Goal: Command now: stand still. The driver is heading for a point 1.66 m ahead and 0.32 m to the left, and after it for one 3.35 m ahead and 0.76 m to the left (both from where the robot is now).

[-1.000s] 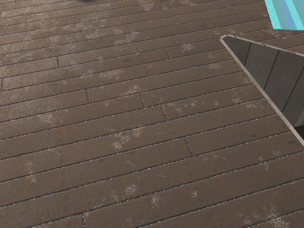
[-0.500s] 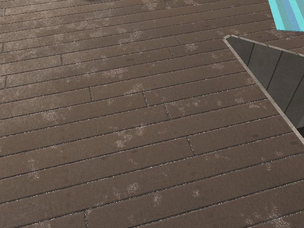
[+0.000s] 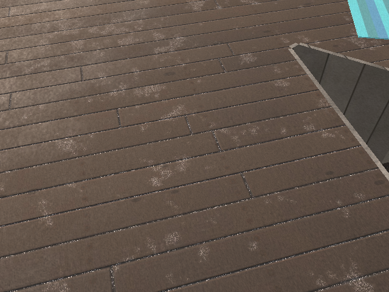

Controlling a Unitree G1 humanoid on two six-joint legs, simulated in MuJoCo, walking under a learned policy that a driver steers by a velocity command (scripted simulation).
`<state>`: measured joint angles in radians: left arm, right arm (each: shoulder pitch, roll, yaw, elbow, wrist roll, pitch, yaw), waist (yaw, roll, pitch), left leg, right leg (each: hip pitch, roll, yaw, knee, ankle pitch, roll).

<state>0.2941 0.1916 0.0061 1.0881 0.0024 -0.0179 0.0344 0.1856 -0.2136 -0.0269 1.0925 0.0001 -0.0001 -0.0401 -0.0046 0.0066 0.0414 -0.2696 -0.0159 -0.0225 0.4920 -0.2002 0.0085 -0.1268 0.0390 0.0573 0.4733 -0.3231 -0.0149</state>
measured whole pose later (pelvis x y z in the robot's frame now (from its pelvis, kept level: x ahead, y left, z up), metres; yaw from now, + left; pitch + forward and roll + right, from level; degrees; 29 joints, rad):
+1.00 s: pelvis +0.40 -0.02 +0.01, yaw +0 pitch +0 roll -2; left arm 0.25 0.24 0.05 0.96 0.00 -0.11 -0.04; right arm 0.24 -0.27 -0.05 0.93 0.02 -0.09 -0.01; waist 0.02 0.04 0.03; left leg -0.55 0.11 -0.04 1.14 -0.29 0.04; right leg -0.22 0.08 -0.07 0.34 -0.13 -0.08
